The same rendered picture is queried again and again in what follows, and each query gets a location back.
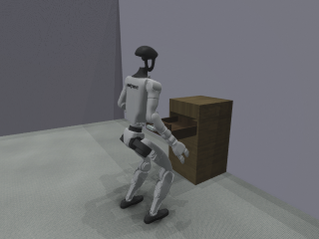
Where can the robot shin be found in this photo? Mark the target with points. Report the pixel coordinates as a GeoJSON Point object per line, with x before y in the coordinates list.
{"type": "Point", "coordinates": [138, 179]}
{"type": "Point", "coordinates": [161, 191]}

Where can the right robot shin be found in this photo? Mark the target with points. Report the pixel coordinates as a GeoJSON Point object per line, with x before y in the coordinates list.
{"type": "Point", "coordinates": [161, 191]}

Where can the cabinet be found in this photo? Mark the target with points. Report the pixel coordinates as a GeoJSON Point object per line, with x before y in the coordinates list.
{"type": "Point", "coordinates": [208, 149]}

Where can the handle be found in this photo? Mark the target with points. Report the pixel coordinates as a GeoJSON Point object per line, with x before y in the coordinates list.
{"type": "Point", "coordinates": [151, 127]}

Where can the right robot hand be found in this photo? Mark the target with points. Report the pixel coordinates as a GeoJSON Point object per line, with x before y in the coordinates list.
{"type": "Point", "coordinates": [179, 149]}

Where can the robot right forearm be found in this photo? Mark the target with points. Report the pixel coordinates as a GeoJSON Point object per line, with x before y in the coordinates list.
{"type": "Point", "coordinates": [162, 130]}

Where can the left robot shin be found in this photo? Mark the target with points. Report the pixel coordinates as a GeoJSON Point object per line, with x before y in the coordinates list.
{"type": "Point", "coordinates": [138, 179]}

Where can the right robot upper arm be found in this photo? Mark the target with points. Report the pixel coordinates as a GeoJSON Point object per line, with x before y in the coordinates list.
{"type": "Point", "coordinates": [153, 88]}

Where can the left robot upper arm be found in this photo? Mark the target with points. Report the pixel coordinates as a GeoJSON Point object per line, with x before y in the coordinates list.
{"type": "Point", "coordinates": [123, 97]}

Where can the drawer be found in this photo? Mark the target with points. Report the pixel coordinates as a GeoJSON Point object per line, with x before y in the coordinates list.
{"type": "Point", "coordinates": [179, 127]}

